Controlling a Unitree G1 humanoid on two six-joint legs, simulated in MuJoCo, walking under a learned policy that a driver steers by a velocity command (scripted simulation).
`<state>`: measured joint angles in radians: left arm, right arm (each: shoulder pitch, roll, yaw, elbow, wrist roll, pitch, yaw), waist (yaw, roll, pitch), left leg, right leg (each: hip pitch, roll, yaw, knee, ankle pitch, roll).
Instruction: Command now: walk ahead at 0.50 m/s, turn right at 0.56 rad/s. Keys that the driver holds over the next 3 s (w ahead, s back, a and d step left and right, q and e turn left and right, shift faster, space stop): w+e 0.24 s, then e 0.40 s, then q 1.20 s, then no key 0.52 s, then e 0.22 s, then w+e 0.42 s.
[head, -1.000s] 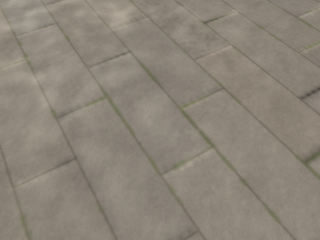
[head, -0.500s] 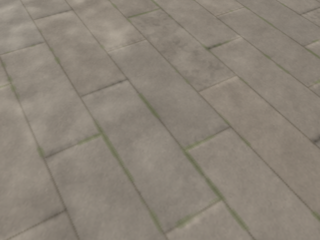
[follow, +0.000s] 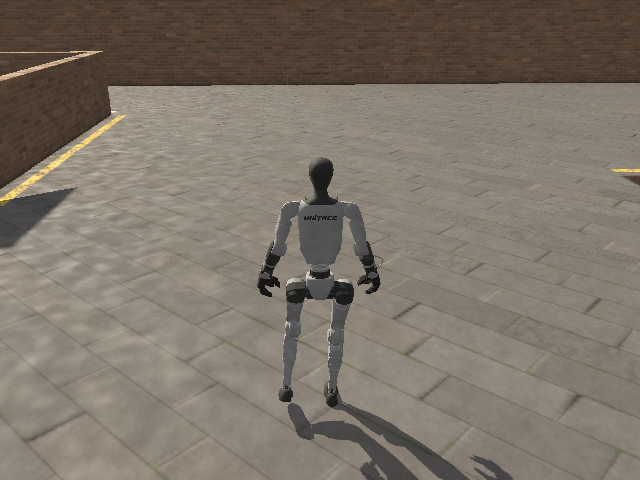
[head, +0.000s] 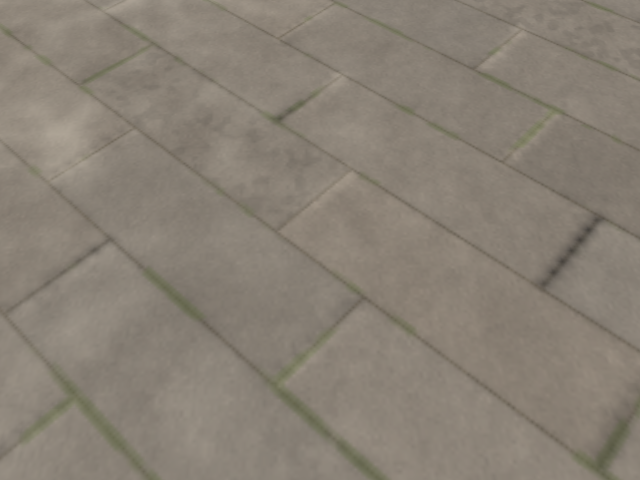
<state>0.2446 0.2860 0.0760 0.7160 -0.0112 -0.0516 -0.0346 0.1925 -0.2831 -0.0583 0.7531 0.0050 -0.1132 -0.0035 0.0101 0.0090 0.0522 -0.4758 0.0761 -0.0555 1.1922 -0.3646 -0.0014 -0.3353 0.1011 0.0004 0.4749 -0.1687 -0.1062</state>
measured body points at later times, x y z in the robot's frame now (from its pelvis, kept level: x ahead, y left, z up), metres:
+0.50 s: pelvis +0.24 +0.05 +0.00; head +0.29 +0.05 +0.45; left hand +0.45 +0.30 -0.11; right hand +0.32 -0.25 -0.09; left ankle +0.33 +0.14 -0.73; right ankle +0.17 -0.06 -0.65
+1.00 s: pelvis +0.29 +0.00 +0.00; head +0.31 -0.02 +0.45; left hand +0.58 +0.14 -0.08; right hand +0.28 -0.30 -0.12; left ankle +0.32 +0.13 -0.69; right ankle +0.27 -0.11 -0.73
